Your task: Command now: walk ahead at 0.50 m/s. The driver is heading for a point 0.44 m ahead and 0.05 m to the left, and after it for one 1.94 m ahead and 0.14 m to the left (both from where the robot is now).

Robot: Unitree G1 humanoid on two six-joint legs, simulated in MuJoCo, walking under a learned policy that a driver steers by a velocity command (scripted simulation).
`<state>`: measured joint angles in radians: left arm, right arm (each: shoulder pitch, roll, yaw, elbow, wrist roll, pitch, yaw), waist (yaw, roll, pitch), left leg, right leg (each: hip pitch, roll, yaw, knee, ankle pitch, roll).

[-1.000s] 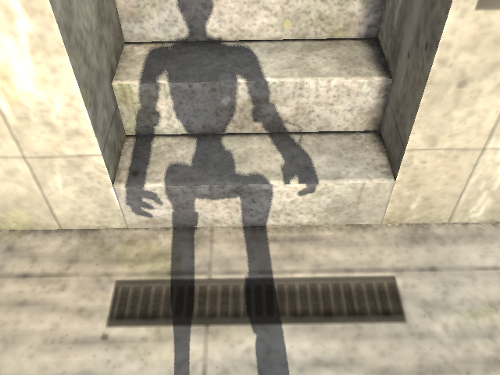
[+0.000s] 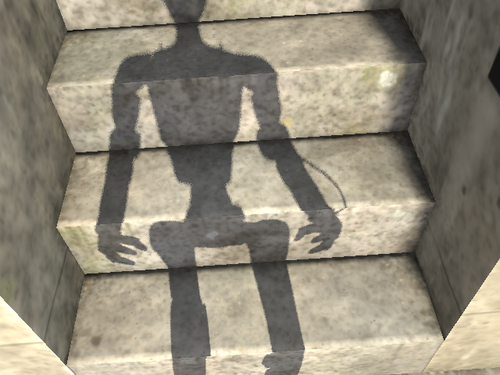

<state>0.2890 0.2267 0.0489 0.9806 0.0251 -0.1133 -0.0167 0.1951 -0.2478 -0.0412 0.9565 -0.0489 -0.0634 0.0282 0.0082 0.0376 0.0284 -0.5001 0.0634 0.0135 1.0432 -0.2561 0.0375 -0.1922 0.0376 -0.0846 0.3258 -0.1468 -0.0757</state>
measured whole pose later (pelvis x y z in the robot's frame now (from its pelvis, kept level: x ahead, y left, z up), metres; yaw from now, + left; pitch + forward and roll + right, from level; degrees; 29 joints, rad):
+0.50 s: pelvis +0.22 +0.04 +0.00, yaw +1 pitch +2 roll -1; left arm 0.21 0.19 0.04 0.98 0.05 -0.05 -0.01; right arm 0.34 -0.19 -0.02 1.00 -0.03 -0.12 -0.02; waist -0.01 -0.03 0.00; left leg -0.21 -0.03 0.06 0.35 -0.17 0.08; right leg -0.57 -0.03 -0.03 1.21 -0.29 -0.03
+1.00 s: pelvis +0.34 +0.03 +0.00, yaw +2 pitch +3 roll +0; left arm 0.51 0.15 0.00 1.09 0.02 -0.09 0.04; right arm -0.01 -0.05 0.04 0.54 -0.03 0.01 -0.05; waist 0.03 0.02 0.05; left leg -1.29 -0.02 -0.04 2.19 -0.44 0.08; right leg -0.12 0.01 -0.11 0.31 -0.24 -0.06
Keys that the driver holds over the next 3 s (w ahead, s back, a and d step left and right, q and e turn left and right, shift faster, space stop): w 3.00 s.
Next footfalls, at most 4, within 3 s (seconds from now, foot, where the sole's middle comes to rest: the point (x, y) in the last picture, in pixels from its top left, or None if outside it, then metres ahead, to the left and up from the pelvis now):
0.28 left None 0.26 0.11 -0.78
0.70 right None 0.33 -0.06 -0.78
1.12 left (204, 347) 0.49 0.17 -0.58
1.70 right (298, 171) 0.84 -0.06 -0.37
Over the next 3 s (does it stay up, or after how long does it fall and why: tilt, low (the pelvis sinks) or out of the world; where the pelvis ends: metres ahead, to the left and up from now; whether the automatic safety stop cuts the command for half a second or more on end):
stays up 1.32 0.00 0.82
